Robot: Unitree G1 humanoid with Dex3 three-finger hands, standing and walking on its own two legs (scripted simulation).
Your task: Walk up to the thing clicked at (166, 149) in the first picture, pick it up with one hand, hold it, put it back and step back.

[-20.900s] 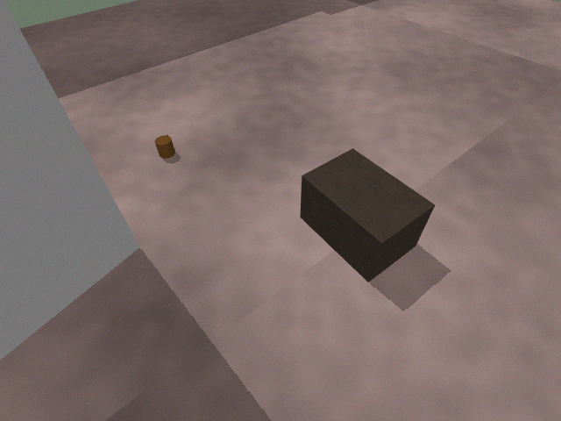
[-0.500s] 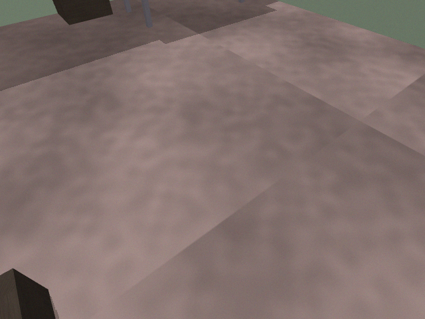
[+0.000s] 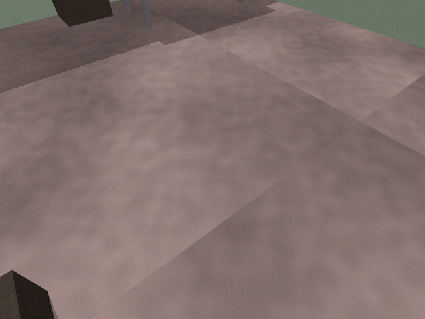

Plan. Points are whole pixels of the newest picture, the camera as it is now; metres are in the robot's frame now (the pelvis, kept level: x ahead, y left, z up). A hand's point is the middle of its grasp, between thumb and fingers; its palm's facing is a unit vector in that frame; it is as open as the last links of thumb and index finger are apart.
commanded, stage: stand
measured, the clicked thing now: out of the picture +0.75 +1.80 -0.74
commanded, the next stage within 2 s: walk up in 0.42 s
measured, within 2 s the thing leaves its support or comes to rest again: neither
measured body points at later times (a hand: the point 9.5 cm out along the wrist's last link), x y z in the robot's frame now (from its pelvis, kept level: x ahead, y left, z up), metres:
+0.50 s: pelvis +0.01 +0.00 +0.00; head +0.01 +0.00 +0.45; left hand +0.08 +0.31 -0.13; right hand +0.08 -0.31 -0.13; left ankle +0.00 +0.14 -0.74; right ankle -0.01 -0.12 -0.75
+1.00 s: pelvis +0.15 +0.02 -0.01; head +0.18 +0.05 +0.44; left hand +0.20 +0.36 -0.13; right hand +0.20 -0.29 -0.11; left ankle +0.08 +0.15 -0.75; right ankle +0.28 -0.11 -0.71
